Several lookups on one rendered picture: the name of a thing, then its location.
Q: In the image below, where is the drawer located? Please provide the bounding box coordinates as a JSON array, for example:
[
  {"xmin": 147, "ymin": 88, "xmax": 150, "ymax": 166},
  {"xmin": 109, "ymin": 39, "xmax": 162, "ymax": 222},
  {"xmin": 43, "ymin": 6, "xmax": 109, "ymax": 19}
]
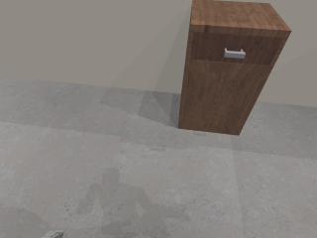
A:
[{"xmin": 190, "ymin": 32, "xmax": 282, "ymax": 65}]

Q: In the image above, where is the cabinet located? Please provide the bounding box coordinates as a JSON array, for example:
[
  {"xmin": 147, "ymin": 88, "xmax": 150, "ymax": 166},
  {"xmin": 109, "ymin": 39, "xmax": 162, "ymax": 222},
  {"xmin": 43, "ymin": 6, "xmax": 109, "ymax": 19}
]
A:
[{"xmin": 177, "ymin": 0, "xmax": 291, "ymax": 136}]

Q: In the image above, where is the handle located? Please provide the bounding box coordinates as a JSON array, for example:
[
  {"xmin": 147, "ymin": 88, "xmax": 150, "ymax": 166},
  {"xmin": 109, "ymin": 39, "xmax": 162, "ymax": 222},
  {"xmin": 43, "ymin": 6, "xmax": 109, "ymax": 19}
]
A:
[{"xmin": 224, "ymin": 48, "xmax": 246, "ymax": 59}]

